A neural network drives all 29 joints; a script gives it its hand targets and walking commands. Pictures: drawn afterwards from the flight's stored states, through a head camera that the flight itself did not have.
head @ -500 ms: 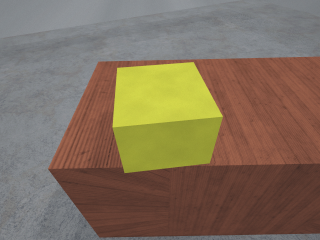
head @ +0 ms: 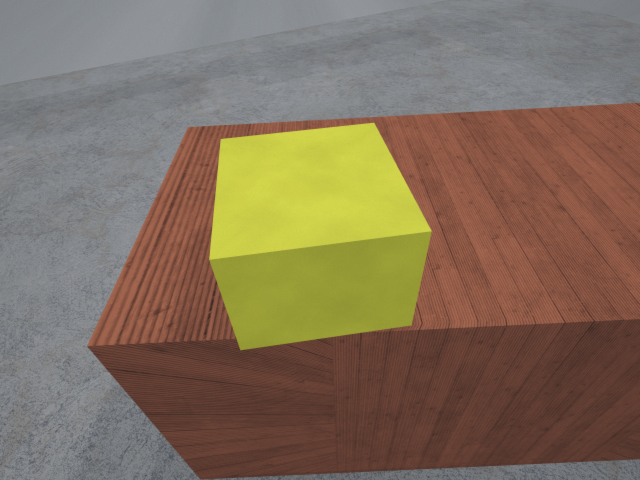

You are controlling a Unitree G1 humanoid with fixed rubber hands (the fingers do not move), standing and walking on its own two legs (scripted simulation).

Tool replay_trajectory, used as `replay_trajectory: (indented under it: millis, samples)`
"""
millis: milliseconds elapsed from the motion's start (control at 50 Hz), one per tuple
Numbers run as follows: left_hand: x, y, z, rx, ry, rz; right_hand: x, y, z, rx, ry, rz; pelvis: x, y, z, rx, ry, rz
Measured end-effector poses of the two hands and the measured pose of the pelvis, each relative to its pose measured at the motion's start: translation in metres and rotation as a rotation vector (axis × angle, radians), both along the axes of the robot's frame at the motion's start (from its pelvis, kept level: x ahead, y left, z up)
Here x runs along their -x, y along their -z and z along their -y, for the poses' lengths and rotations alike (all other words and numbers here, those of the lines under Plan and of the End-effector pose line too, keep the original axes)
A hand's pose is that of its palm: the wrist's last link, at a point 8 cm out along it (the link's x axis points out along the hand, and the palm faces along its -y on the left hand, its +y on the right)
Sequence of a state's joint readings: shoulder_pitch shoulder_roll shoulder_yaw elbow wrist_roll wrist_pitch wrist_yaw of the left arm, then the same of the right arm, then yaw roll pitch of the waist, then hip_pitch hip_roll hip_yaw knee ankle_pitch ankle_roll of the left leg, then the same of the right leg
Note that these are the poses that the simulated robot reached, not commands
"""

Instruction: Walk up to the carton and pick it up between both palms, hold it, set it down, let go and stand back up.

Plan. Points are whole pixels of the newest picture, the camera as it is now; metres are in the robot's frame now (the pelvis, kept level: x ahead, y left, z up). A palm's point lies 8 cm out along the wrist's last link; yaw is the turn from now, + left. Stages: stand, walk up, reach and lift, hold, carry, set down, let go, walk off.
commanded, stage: stand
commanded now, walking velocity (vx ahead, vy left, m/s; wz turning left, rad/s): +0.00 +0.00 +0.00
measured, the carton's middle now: (312, 228) +0.51 +0.04 +0.05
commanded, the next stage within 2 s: none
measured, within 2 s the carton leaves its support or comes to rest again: neither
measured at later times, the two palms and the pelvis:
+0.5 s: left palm out of the picture +0.04 +0.22 -0.13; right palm out of the picture +0.03 -0.25 -0.13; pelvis +0.02 -0.01 +0.00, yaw +0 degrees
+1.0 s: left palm out of the picture +0.05 +0.23 -0.13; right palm out of the picture +0.06 -0.24 -0.13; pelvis +0.04 -0.01 +0.01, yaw +1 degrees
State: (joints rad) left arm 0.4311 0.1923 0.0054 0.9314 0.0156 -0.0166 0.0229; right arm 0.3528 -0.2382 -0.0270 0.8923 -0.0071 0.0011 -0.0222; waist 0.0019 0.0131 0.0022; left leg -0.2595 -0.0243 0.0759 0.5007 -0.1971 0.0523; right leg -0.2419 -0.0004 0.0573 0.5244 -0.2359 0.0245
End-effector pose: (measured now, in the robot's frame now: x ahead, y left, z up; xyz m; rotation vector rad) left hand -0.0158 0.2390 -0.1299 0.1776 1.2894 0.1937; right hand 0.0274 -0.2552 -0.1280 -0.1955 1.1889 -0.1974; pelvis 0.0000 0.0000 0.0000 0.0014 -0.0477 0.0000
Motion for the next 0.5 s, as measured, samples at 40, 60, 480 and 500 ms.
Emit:
replay_trajectory:
  millis: [40, 60, 480, 500]
  samples:
    - [-0.006, 0.000, 0.002, 0.000, 0.003, 0.008, 0.001, 0.001, 0.000, -0.003, 0.005, -0.008, -0.002, 0.000, 0.001, 0.000, 0.002, -0.001]
    - [-0.009, 0.000, 0.002, 0.000, 0.005, 0.011, 0.002, 0.001, 0.000, -0.005, 0.007, -0.012, -0.003, 0.000, 0.002, 0.000, 0.003, -0.002]
    - [-0.060, 0.000, 0.014, 0.010, 0.031, 0.038, 0.000, 0.002, -0.003, -0.020, 0.026, -0.089, -0.023, -0.004, 0.010, -0.001, 0.002, -0.009]
    - [-0.061, 0.000, 0.014, 0.011, 0.030, 0.036, -0.001, 0.002, -0.003, -0.020, 0.025, -0.091, -0.024, -0.004, 0.010, -0.001, 0.001, -0.009]
